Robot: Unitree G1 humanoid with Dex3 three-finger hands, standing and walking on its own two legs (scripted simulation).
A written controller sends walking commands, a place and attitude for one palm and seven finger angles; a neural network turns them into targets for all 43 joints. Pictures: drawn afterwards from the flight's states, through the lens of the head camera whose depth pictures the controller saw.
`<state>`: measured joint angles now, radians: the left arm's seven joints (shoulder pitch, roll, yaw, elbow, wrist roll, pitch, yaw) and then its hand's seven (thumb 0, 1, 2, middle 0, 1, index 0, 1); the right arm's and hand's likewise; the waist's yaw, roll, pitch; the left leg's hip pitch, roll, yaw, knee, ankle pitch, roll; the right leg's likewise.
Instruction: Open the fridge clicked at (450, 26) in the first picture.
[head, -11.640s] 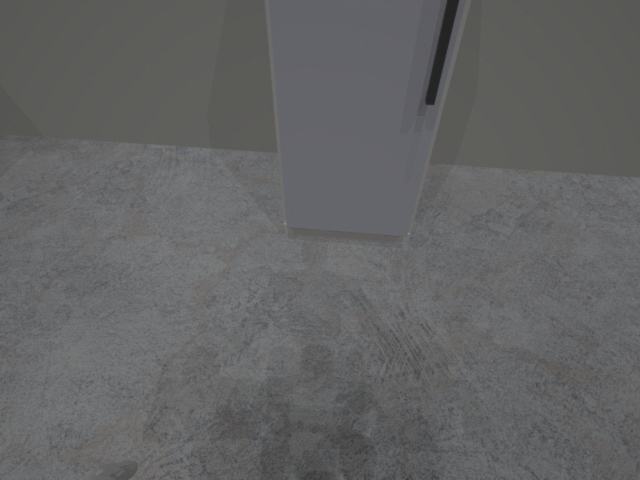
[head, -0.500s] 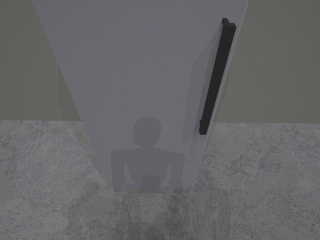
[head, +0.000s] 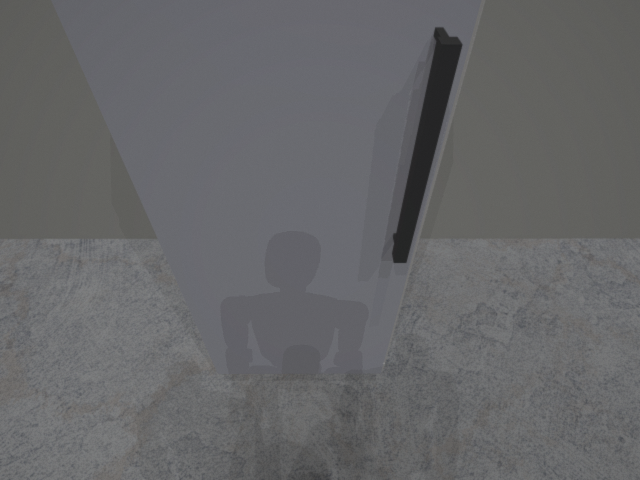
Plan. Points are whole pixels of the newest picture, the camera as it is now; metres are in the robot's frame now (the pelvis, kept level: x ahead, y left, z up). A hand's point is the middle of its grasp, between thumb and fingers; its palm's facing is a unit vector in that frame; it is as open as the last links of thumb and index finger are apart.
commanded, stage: look again from close up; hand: right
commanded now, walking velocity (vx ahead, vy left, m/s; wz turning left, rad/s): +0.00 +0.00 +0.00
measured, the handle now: (415, 167) +0.53 -0.11 +0.12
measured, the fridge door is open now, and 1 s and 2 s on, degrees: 0 0 0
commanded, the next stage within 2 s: raise the hand to about handle height in 0.94 s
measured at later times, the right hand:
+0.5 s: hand out of the picture +0.00 -0.15 -0.17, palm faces +0.05 +0.99 -0.15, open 7.3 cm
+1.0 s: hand out of the picture +0.01 -0.15 -0.17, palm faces +0.04 +0.99 -0.15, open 7.3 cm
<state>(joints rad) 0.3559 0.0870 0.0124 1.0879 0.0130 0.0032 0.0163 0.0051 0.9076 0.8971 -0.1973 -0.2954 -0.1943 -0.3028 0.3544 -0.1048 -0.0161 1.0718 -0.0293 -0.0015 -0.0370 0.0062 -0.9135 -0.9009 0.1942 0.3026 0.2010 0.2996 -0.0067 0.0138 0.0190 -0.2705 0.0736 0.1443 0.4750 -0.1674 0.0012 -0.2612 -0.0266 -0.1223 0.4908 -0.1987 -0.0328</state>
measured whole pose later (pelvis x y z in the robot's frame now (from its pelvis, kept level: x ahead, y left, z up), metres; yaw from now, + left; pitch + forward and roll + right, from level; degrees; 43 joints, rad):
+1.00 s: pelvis +0.03 +0.00 +0.00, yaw +1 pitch -2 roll +0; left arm 0.32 0.10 0.00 1.12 0.01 -0.01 0.02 0.01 0.92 0.90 -0.20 -0.30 -0.19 -0.30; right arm 0.33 -0.10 -0.01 1.09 -0.02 -0.01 -0.04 0.01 -0.92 -0.90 0.19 0.30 0.20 0.30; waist -0.01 0.01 0.05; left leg -0.22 0.07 0.13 0.44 -0.19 0.00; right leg -0.19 -0.02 -0.14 0.44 -0.21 -0.03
